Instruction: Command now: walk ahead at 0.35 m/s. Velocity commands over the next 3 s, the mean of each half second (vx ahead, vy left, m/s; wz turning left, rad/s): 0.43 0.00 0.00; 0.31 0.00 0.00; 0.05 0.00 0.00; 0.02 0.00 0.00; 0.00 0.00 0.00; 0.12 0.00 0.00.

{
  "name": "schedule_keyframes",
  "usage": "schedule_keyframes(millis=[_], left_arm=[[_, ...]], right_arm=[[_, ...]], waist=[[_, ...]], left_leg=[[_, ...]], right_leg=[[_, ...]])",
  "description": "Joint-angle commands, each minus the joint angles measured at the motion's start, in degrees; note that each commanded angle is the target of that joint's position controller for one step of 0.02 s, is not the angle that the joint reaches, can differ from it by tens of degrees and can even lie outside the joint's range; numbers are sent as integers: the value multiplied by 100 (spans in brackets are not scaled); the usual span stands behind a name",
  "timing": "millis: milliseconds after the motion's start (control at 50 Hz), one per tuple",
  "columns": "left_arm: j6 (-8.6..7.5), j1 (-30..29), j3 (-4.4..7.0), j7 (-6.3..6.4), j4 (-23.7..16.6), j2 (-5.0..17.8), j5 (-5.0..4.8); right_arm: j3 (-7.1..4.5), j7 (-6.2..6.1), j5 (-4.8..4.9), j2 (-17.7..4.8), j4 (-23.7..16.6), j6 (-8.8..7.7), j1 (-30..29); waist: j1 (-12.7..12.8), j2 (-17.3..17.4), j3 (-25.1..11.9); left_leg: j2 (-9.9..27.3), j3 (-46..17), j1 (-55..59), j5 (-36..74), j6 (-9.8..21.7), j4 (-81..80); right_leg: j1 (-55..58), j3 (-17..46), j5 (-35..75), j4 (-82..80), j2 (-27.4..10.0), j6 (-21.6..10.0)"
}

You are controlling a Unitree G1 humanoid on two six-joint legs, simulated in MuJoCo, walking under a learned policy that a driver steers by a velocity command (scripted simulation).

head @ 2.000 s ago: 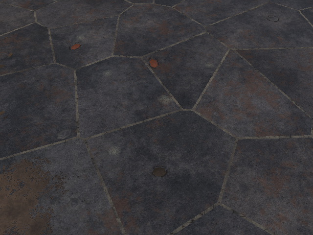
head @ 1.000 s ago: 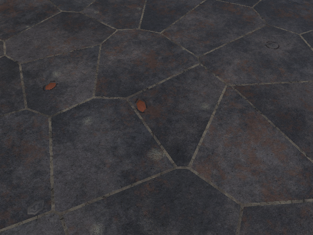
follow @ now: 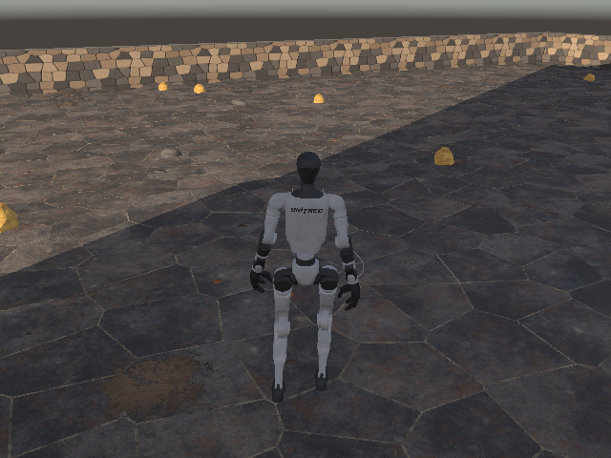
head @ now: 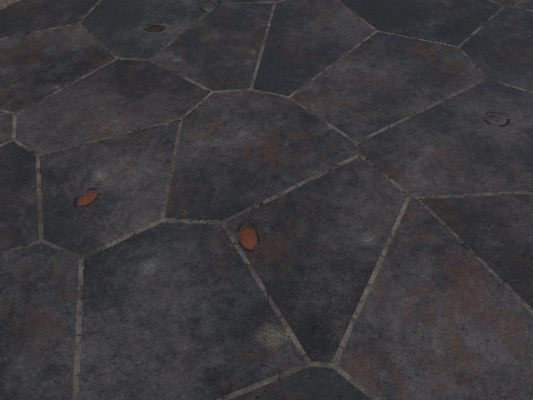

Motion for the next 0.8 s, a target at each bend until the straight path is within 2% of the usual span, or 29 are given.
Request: schedule_keyframes(millis=[20,40,60,80,100,140,220,280,340,400,420,440,460,480,500,520,540,560,580,600,620,640,680,700,740,800], left_arm=[[-104,2019,199,-58,337,993,115],[-147,1460,71,-57,203,686,138],[-159,1030,4,-76,50,549,135],[-151,802,-41,-97,-26,519,128],[-127,737,-101,-95,-41,397,139],[-60,1003,-139,-48,49,381,178],[-14,1256,-107,101,68,710,208],[-7,1364,-66,145,54,826,183],[3,1573,-29,152,146,816,106],[50,1540,32,164,176,869,75],[69,1456,57,163,154,927,78],[91,1363,83,161,125,1006,92],[130,1258,79,158,98,1000,118],[152,1178,25,152,24,891,160],[101,1682,-131,97,-95,356,207],[-72,1809,-234,52,-46,37,86],[-198,1281,-94,40,-190,570,-76],[-250,773,-53,57,-371,786,-141],[-236,550,-20,114,-414,799,-73],[-155,600,40,164,-391,762,19],[-61,782,42,175,-356,626,42],[10,884,41,183,-326,511,39],[92,711,73,222,-403,530,69],[106,531,91,237,-479,572,115],[112,185,90,233,-608,538,177],[118,-397,4,171,-735,349,175]], right_arm=[[-34,16,6,-373,-809,-279,-883],[-83,72,104,-489,-833,-312,-899],[-92,105,124,-475,-799,-319,-877],[-134,103,86,-478,-792,-312,-925],[-207,90,34,-572,-789,-273,-968],[-230,116,2,-433,-783,-180,-976],[-173,116,-56,-256,-1174,-108,-1945],[-125,172,-31,-273,-1374,-120,-2547],[-94,253,4,-339,-1529,-136,-2958],[-103,351,11,-455,-1668,-191,-3103],[-140,370,13,-549,-1661,-209,-2955],[-211,369,8,-691,-1602,-220,-2634],[-334,348,6,-889,-1387,-218,-1877],[-481,306,13,-1174,-1060,-200,-767],[-614,260,-136,-1753,-884,-184,179],[-525,288,-141,-1590,-836,-173,283],[-393,316,-85,-1202,-888,-220,-248],[-303,317,-80,-912,-1030,-243,-817],[-234,347,-133,-734,-1105,-274,-1301],[-183,371,-193,-563,-1115,-315,-1534],[-155,390,-222,-480,-1065,-317,-1569],[-151,384,-215,-476,-1001,-314,-1471],[-156,317,-237,-656,-905,-323,-1277],[-162,271,-261,-746,-863,-319,-1172],[-145,184,-284,-782,-807,-264,-998],[-112,98,-247,-808,-769,-175,-840]], waist=[[842,-1665,-140],[519,-1065,194],[341,-719,237],[226,-487,358],[154,-496,375],[125,-652,330],[260,-548,562],[386,-682,661],[447,-681,822],[330,-698,800],[199,-756,661],[-6,-870,387],[-413,-908,-77],[-885,-822,-736],[-794,377,-1741],[-658,1254,-2391],[-609,878,-1587],[-448,502,-913],[-212,-1,-491],[16,27,-339],[168,136,-277],[223,169,-213],[288,68,52],[294,9,102],[251,3,60],[67,75,-46]], left_leg=[[-496,-251,-3580,-342,190,3227],[-136,-488,-3898,-64,381,3756],[120,-453,-3829,502,509,3700],[302,-374,-3780,954,551,3356],[428,-287,-3548,1228,543,3017],[437,-68,-3316,1514,417,2616],[393,70,-3603,2174,149,1238],[221,198,-3268,2733,103,224],[167,194,-3196,2858,193,-247],[114,178,-3041,2551,409,-588],[20,243,-2695,2376,493,-675],[-163,383,-2105,2214,585,-674],[-389,544,-1106,2118,711,-663],[-264,338,453,2065,901,-577],[1267,-1966,2699,1213,1628,-792],[2024,-4396,3244,238,2073,-2122],[1802,-3956,2579,-38,1731,-2333],[1633,-3031,1664,315,1496,-2387],[1426,-2285,671,968,1371,-2559],[1187,-1770,42,1376,1257,-2698],[1028,-1458,-334,1506,1226,-2842],[942,-1249,-525,1604,1262,-2966],[899,-826,-782,2970,1354,-3039],[897,-632,-752,3841,1378,-2973],[798,-264,-587,4974,1300,-2792],[529,181,-527,5204,1039,-2653]], right_leg=[[2784,4655,-66,-2488,-2392,-1445],[2457,4024,104,-2348,-2381,-1254],[2153,3241,249,-2394,-2099,-1032],[1902,2660,525,-2501,-1876,-867],[1709,2124,947,-2585,-1617,-685],[1563,1559,1596,-2672,-1371,-601],[1412,1250,1841,-2900,-1387,-690],[1272,1025,1641,-3043,-1354,-657],[1523,919,1602,-3020,-1518,-646],[2006,837,2029,-2719,-1720,-541],[2097,780,2597,-2481,-1737,-480],[2133,703,3615,-2048,-1711,-417],[1994,520,4565,-1133,-1525,-302],[1243,328,4443,246,-1223,-100],[-824,146,2153,2613,-489,246],[-1940,882,-1364,4026,210,327],[-2534,1273,-1199,4572,-162,161],[-2645,1064,-709,4502,-490,43],[-2328,937,-161,4123,-795,26],[-1927,957,138,3741,-1010,6],[-1602,973,268,3544,-1101,2],[-1493,933,303,3379,-1130,12],[-1588,816,477,3016,-1101,158],[-1725,776,649,2750,-1081,258],[-1876,690,1138,2028,-1013,392],[-1398,486,1985,702,-787,391]])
